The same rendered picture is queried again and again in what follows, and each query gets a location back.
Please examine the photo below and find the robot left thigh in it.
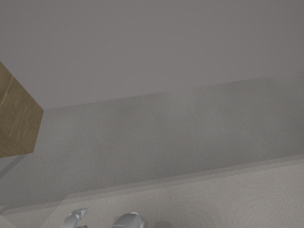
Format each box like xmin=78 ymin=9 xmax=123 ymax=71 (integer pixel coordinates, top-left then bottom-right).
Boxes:
xmin=110 ymin=213 xmax=144 ymax=228

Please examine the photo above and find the cupboard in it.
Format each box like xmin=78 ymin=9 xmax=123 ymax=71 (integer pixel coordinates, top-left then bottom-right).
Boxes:
xmin=0 ymin=62 xmax=44 ymax=158

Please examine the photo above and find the robot left hand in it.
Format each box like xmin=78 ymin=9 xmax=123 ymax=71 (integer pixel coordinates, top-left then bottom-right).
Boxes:
xmin=60 ymin=207 xmax=88 ymax=228

